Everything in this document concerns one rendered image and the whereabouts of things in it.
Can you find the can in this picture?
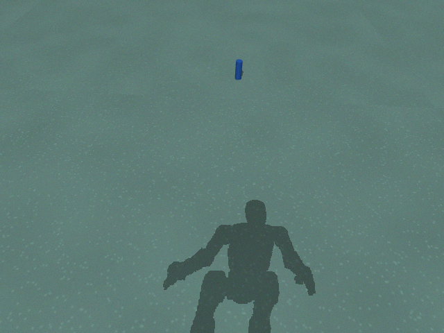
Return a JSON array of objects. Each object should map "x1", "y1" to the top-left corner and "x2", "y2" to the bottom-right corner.
[{"x1": 235, "y1": 59, "x2": 243, "y2": 80}]

